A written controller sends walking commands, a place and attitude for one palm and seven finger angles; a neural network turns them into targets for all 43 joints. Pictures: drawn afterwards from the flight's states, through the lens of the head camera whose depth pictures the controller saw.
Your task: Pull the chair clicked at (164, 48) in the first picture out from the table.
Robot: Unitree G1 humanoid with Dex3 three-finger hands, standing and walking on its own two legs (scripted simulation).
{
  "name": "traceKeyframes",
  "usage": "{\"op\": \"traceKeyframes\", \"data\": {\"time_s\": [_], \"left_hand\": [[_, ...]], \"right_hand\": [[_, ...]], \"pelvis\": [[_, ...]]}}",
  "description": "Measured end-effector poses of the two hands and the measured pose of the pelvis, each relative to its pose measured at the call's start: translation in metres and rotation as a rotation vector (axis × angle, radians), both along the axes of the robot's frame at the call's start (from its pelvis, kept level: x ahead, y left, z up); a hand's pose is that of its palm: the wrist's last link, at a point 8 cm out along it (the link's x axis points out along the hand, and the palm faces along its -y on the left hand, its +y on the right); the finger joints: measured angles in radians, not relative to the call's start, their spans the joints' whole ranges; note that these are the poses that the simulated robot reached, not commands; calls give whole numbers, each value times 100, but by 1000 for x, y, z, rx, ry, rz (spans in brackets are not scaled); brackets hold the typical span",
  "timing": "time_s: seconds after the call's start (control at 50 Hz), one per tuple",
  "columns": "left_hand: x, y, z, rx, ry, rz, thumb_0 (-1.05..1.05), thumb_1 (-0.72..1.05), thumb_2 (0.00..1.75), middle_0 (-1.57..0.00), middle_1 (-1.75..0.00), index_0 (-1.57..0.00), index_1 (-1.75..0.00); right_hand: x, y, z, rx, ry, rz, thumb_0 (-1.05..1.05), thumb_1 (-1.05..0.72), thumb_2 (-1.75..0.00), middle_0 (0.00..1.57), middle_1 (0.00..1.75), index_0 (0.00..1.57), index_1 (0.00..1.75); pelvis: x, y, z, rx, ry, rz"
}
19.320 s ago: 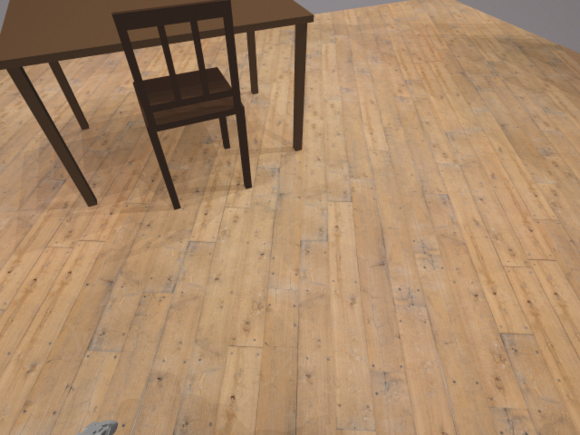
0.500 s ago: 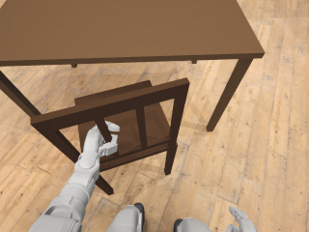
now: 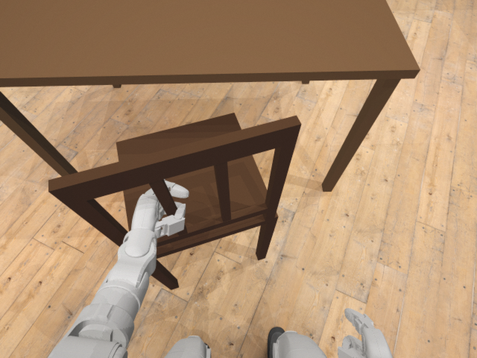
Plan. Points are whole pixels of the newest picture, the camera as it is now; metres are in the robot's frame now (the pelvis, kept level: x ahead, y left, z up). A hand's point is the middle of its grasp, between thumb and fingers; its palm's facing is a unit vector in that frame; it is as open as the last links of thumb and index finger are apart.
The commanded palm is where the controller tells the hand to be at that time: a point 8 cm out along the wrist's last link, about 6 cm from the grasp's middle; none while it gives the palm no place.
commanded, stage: step backward, pulling the chair out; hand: left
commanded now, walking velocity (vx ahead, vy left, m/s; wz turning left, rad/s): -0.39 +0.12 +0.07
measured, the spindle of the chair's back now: (171, 209) +0.38 +0.14 -0.08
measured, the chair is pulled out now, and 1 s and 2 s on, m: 0.18 0.34 0.54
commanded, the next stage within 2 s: stop walking, hand still on the chair in 1.98 s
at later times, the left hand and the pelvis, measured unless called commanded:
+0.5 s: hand (176, 254) +0.28 +0.12 -0.06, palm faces +0.02 -0.98 -0.18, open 5.3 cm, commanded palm +0.26 +0.17 -0.05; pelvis -0.07 -0.01 +0.01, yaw +1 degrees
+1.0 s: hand (166, 310) +0.19 +0.12 -0.06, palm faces -0.02 -0.98 -0.21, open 5.4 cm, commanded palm +0.17 +0.17 -0.06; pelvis -0.15 +0.01 +0.01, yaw +0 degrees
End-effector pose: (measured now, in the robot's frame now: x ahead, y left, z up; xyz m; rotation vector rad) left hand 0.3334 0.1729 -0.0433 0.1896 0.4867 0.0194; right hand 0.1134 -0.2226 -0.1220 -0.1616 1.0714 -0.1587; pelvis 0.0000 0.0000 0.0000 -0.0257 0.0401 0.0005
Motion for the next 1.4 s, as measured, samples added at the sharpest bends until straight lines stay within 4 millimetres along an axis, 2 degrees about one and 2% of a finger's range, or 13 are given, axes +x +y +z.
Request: {"op": "traceKeyframes", "data": {"time_s": [0.08,0.24,0.32,0.5,0.6,0.68,0.74,0.82,0.96,1.08,1.22,1.32,1.4], "left_hand": [[-8,-2,1,-1,5,26,3,68,77,-24,-117,-49,-145],[-29,0,1,-13,-13,-20,1,71,76,-19,-118,-49,-145],[-42,2,2,-11,-14,-27,1,71,76,-19,-118,-47,-145],[-70,-4,4,-1,10,44,3,70,78,-22,-113,-48,-145],[-83,-6,6,-11,26,42,3,71,76,-21,-111,-49,-145],[-94,-3,5,-12,11,-7,2,71,75,-19,-113,-49,-145],[-104,1,4,-20,-5,-43,1,71,75,-17,-115,-49,-145],[-120,5,4,-16,-20,-66,1,71,75,-17,-117,-47,-145],[-151,4,6,17,-9,-10,2,69,77,-21,-115,-45,-145],[-172,0,8,10,17,31,3,70,77,-21,-112,-47,-145],[-195,3,7,-6,-6,-18,2,70,75,-19,-115,-48,-145],[-217,7,7,-18,-24,-44,1,71,75,-17,-117,-46,-145],[-236,8,8,8,-25,-37,2,70,75,-19,-117,-45,-145]], "right_hand": [[-9,-9,-3,-19,12,-15,0,-90,-90,21,30,20,30],[-32,-27,4,-144,54,-17,1,-91,-90,21,30,20,30],[-41,-23,8,-126,45,-4,1,-91,-90,20,29,20,30],[-69,-18,-5,-22,57,-9,1,-91,-90,21,30,20,30],[-82,-25,0,-69,51,-5,1,-91,-90,21,30,20,30],[-92,-26,2,-131,38,-8,1,-91,-90,21,30,20,30],[-102,-19,9,-149,42,-16,1,-91,-90,20,29,20,30],[-116,-3,12,-109,26,5,1,-91,-90,20,29,20,30],[-146,15,-10,42,45,14,1,-91,-90,21,30,20,30],[-175,-1,-9,5,62,-11,1,-90,-90,21,30,20,30],[-200,-24,2,-136,35,-20,1,-91,-90,21,30,20,30],[-221,-16,12,-139,35,-8,1,-91,-90,20,29,19,30],[-237,-3,2,-50,40,13,1,-91,-90,20,29,19,30]], "pelvis": [[-10,-2,0,8,9,22],[-34,15,-3,26,3,37],[-40,10,-2,30,14,22],[-66,-6,6,21,2,17],[-83,3,8,46,13,40],[-97,19,1,20,14,66],[-111,26,1,36,3,51],[-123,25,2,35,2,22],[-143,8,4,0,-15,6],[-168,7,8,46,-4,17],[-199,25,0,23,9,59],[-220,25,2,44,-2,33],[-231,16,2,28,9,18]]}}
